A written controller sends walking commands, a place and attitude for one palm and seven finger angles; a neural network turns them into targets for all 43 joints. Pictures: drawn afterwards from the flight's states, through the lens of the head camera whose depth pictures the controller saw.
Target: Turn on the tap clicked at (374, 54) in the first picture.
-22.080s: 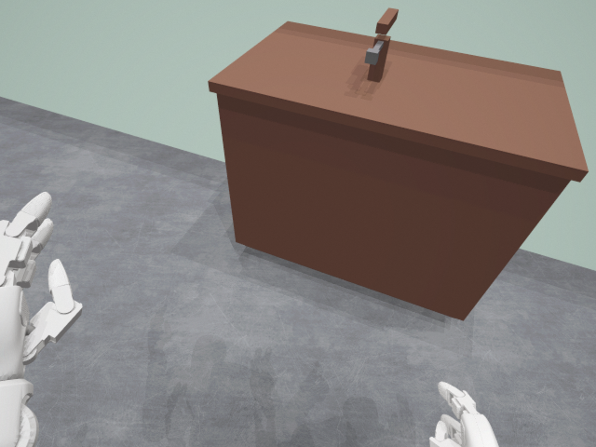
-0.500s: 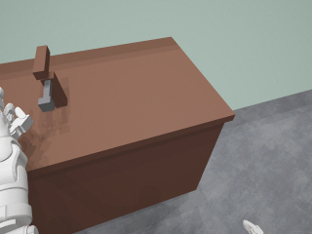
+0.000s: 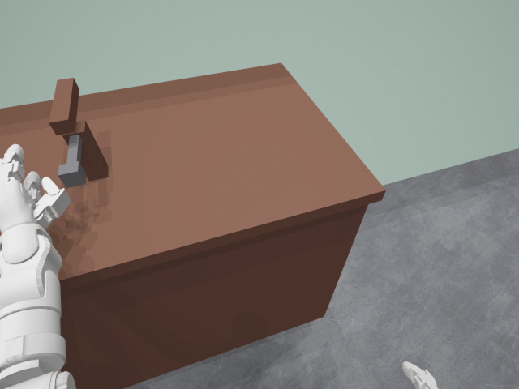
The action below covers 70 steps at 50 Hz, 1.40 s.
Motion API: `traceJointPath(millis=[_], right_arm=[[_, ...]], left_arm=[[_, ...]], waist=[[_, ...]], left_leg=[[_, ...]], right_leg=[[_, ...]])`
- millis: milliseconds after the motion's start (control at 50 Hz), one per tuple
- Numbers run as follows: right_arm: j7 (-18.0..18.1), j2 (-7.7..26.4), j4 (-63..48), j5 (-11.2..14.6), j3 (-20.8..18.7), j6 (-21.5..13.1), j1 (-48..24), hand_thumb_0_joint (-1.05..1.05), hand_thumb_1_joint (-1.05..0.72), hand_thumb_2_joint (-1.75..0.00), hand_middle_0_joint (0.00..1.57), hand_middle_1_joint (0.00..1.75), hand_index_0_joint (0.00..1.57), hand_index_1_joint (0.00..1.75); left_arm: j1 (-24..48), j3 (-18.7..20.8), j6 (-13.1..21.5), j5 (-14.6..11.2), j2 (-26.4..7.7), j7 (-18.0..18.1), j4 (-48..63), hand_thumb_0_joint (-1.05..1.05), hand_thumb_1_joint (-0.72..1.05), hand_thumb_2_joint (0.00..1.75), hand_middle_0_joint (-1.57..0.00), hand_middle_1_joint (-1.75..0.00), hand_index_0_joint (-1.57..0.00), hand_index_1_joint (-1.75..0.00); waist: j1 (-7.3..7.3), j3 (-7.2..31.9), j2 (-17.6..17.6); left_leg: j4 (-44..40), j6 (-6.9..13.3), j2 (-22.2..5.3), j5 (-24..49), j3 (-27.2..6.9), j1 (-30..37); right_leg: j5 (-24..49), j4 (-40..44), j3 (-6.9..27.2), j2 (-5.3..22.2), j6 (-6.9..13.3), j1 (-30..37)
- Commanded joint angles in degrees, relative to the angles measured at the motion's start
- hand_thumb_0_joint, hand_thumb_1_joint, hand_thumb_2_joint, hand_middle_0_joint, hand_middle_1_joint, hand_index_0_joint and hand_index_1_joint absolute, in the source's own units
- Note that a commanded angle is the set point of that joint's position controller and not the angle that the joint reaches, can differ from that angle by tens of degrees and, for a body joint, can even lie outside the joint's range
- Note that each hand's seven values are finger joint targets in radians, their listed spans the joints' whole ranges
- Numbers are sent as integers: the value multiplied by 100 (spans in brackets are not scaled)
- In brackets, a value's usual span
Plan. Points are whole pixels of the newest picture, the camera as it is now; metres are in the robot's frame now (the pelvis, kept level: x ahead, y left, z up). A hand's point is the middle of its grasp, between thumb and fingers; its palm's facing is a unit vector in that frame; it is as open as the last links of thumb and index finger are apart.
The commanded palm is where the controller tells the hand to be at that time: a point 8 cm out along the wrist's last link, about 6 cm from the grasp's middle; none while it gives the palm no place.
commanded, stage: push the lever round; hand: left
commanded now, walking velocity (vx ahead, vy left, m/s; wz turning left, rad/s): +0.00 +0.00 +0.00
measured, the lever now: (72, 174) +0.39 +0.32 +0.13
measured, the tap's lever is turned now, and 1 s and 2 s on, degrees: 0 22 52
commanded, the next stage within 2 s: none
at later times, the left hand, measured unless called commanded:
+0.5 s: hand (83, 189) +0.37 +0.29 +0.13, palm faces +0.61 -0.79 -0.06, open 7.6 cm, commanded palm +0.32 +0.31 +0.13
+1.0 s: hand (106, 182) +0.38 +0.26 +0.13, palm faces +0.70 -0.72 -0.05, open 7.6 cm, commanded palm +0.34 +0.28 +0.13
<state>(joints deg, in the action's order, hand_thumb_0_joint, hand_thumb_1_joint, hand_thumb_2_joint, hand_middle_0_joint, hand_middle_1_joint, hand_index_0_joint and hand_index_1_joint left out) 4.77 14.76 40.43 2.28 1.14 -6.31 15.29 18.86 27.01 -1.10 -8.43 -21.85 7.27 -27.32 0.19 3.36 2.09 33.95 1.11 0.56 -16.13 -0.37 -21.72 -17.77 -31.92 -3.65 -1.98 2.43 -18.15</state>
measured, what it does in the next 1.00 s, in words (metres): stands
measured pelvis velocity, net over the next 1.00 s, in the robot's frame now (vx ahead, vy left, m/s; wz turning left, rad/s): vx -0.01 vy -0.01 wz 0.02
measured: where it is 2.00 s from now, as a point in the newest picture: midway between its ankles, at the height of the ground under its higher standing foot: outside the picture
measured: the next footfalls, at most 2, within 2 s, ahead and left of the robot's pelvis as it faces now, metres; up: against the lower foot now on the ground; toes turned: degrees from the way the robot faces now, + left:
none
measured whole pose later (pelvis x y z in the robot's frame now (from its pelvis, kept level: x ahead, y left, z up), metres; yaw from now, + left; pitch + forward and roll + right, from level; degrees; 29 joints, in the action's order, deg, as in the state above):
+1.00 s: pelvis -0.01 -0.01 +0.00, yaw +1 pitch +4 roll +0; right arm 3.3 13.6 42.2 0.2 0.5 -4.2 13.0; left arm 27.3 20.1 -2.1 -2.6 -12.2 27.3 -29.6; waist 0.2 3.7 2.3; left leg 34.7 0.7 0.9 -15.7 -1.3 -23.0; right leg -18.1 -33.3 -4.6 -1.7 2.8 -19.4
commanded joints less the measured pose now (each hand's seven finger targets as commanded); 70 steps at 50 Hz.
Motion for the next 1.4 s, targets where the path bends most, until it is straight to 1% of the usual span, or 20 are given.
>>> traceJointPath(millis=[0, 80, 120, 140, 220, 280, 400, 460, 580, 620, 700, 740, 780, 1000, 1040, 1100, 1160, 1200, 1280, 1380], right_arm=[[84, 775, -683, 25, -286, -287, -278, 0, -90, -90, 20, 30, 20, 30], [72, 792, -642, 18, -304, -300, -223, 0, -90, -90, 20, 30, 20, 30], [76, 786, -660, 40, -299, -268, -240, 0, -90, -90, 20, 30, 20, 30], [75, 767, -673, 37, -290, -280, -262, 0, -90, -90, 20, 30, 20, 30], [61, 776, -648, 29, -311, -297, -241, 0, -90, -90, 20, 30, 20, 30], [49, 745, -654, 35, -311, -320, -324, 0, -90, -90, 20, 30, 20, 30], [26, 737, -601, -19, -306, -292, -381, 0, -90, -90, 20, 30, 20, 30], [-4, 691, -636, -32, -297, -290, -436, 0, -90, -90, 20, 30, 20, 30], [14, 689, -588, -57, -277, -213, -500, 0, -90, -90, 20, 30, 20, 30], [7, 672, -586, -63, -252, -186, -532, 0, -90, -90, 20, 30, 20, 30], [13, 670, -550, -89, -271, -136, -535, 0, -90, -90, 20, 30, 20, 30], [-21, 618, -539, -115, -285, -153, -528, 0, -90, -90, 20, 30, 20, 30], [-45, 637, -520, -139, -304, -149, -505, 0, -90, -90, 20, 30, 20, 30], [-95, 621, -530, -190, -344, -13, -587, 0, -90, -90, 20, 30, 20, 30], [-117, 587, -528, -189, -341, -19, -592, 0, -90, -90, 20, 30, 20, 30], [-126, 597, -509, -213, -374, -18, -595, 0, -90, -90, 20, 30, 20, 30], [-143, 574, -487, -222, -378, -29, -616, 0, -90, -90, 20, 30, 20, 30], [-128, 610, -439, -240, -382, -15, -613, 0, -90, -90, 20, 30, 20, 30], [-144, 564, -441, -262, -376, -13, -643, 0, -90, -90, 20, 30, 20, 30], [-165, 560, -371, -307, -381, 5, -597, 0, -90, -90, 20, 30, 20, 30]], left_arm=[[2239, 284, 507, 63, -1791, 36, 1422, 0, 90, 90, -15, -15, -15, -15], [2072, 243, 553, 14, -1711, 15, 1131, 0, 90, 90, -15, -15, -15, -15], [2107, 264, 561, 46, -1785, 7, 1187, 0, 90, 90, -15, -15, -15, -15], [2287, 19, 554, 35, -1537, -3, 1251, 0, 90, 90, -15, -15, -15, -15], [2307, -56, 582, 59, -1424, 98, 1342, 0, 90, 90, -15, -15, -15, -15], [2380, -248, 601, 54, -1153, 248, 1440, 0, 90, 90, -15, -15, -15, -15], [2500, -244, 531, 235, -1110, 650, 1419, 0, 90, 90, -15, -15, -15, -15], [2578, -548, 503, 267, -732, 798, 1531, 0, 90, 90, -15, -15, -15, -15], [2836, -480, 379, 371, -787, 1094, 1274, 0, 90, 90, -15, -15, -15, -15], [3054, -621, 360, 434, -652, 1191, 1301, 0, 90, 90, -15, -15, -15, -15], [3264, -642, 342, 509, -608, 1370, 1246, 0, 90, 90, -15, -15, -15, -15], [3388, -910, 385, 545, -257, 1477, 1340, 0, 90, 90, -15, -15, -15, -15], [3262, -818, 398, 548, -265, 1610, 1237, 0, 90, 90, -15, -15, -15, -15], [3227, -594, 262, 777, -312, 2147, 1157, 0, 90, 90, -15, -15, -15, -15], [3388, -812, 243, 795, -38, 2224, 1103, 0, 90, 90, -15, -15, -15, -15], [3368, -705, 271, 855, -98, 2367, 1290, 0, 90, 90, -15, -15, -15, -15], [3437, -956, 221, 875, 227, 2476, 1140, 0, 90, 90, -15, -15, -15, -15], [3497, -707, 180, 887, -2, 2577, 1019, 0, 90, 90, -15, -15, -15, -15], [3744, -949, 132, 950, 266, 2710, 978, 0, 90, 90, -15, -15, -15, -15], [3984, -789, 140, 1005, 157, 2924, 676, 0, 90, 90, -15, -15, -15, -15]], waist=[[-2, 1321, 300], [26, 1312, 99], [-17, 1377, 303], [64, 1334, 262], [60, 1415, 250], [62, 1329, 208], [32, 1373, 238], [53, 1410, 122], [103, 1273, -79], [131, 1276, 130], [149, 1399, 92], [179, 1528, 252], [145, 1582, -33], [33, 1615, -5], [92, 1481, -80], [40, 1669, 132], [116, 1529, -100], [78, 1494, -142], [134, 1529, -107], [156, 1565, -202]], left_leg=[[-349, 88, -4, 1245, -206, 752], [-320, 99, 3, 1215, -179, 694], [-339, 96, 12, 1207, -173, 684], [-333, 103, 8, 1195, -171, 730], [-342, 95, -16, 1259, -222, 876], [-370, 89, -10, 1100, -222, 857], [-364, 78, -7, 1054, -256, 831], [-364, 58, -10, 1126, -267, 887], [-370, 66, -3, 891, -256, 718], [-361, 68, 12, 895, -254, 760], [-322, 57, 4, 940, -278, 782], [-293, 29, 8, 1041, -292, 930], [-252, 37, 15, 1153, -276, 886], [-260, 35, 12, 1245, -201, 675], [-275, 30, 4, 1152, -204, 663], [-248, 18, 3, 1299, -187, 765], [-261, 13, -6, 1180, -196, 697], [-277, 31, 11, 1090, -187, 621], [-268, 23, 18, 1058, -163, 617], [-245, 35, 26, 916, -154, 505]], right_leg=[[1433, 396, 277, 82, -113, 244], [1497, 413, 289, 76, -133, 259], [1492, 395, 305, 93, -122, 314], [1490, 410, 298, 91, -132, 241], [1460, 397, 264, 76, -116, 188], [1301, 435, 265, 75, -119, 130], [1234, 411, 270, 103, -115, 130], [1301, 386, 244, 102, -112, 149], [1113, 435, 258, 120, -132, 96], [1119, 427, 276, 141, -128, 47], [1135, 402, 268, 140, -120, 46], [1187, 362, 242, 131, -104, -5], [1329, 349, 235, 122, -111, 91], [1456, 317, 245, 150, -118, 295], [1341, 337, 225, 142, -122, 180], [1430, 299, 231, 135, -92, 252], [1310, 323, 211, 126, -109, 152], [1245, 366, 233, 143, -117, 183], [1200, 365, 232, 149, -119, 137], [1074, 385, 248, 165, -133, 113]])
